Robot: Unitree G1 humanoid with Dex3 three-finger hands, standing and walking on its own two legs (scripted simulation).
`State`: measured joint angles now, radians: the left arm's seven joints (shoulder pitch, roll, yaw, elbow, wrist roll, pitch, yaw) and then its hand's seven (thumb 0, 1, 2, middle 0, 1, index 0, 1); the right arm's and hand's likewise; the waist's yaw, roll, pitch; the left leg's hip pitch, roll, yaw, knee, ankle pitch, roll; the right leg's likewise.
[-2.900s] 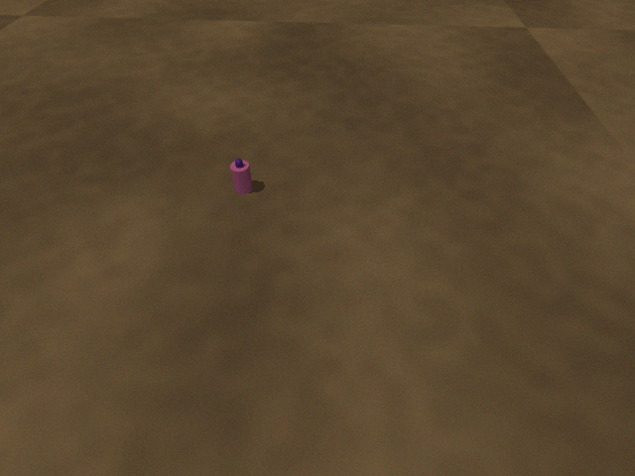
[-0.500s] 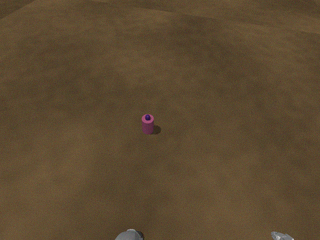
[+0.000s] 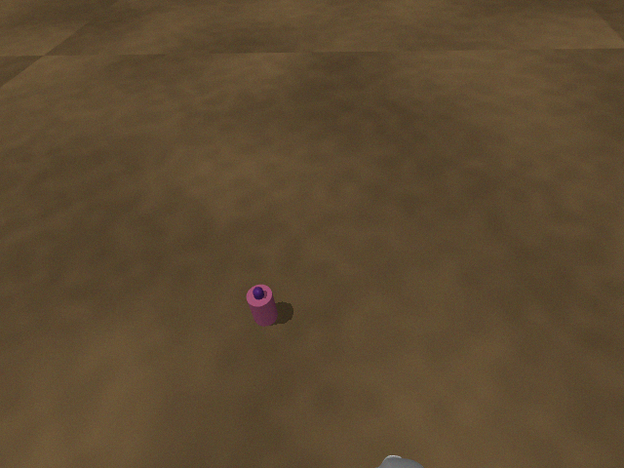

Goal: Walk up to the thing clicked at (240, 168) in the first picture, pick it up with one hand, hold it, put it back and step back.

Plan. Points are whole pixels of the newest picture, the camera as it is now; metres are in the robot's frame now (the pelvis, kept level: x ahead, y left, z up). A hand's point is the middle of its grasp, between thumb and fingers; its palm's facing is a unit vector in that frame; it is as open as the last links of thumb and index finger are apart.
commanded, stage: walk up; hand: left
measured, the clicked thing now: (261, 303) +0.75 +0.22 -0.66
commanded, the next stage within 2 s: none
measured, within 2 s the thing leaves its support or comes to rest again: neither
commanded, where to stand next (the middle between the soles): +0.42 +0.02 m, yaw +1 degrees
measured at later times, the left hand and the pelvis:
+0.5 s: hand out of the picture +0.15 +0.26 -0.12, palm faces +0.04 -0.92 -0.38, open 7.4 cm; pelvis +0.15 -0.01 +0.02, yaw +4 degrees
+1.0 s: hand (160, 352) +0.34 +0.27 -0.11, palm faces -0.02 -0.89 -0.46, open 7.4 cm; pelvis +0.29 -0.01 +0.00, yaw +2 degrees
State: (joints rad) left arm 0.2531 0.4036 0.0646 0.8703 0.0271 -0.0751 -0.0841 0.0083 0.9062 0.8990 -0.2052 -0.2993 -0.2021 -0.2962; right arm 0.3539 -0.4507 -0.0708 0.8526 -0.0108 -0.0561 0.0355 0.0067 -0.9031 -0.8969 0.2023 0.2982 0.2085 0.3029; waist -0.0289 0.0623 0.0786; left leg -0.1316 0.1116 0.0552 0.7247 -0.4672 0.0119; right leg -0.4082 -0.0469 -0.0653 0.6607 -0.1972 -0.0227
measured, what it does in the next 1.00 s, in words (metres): walks ahead: left foot, then right foot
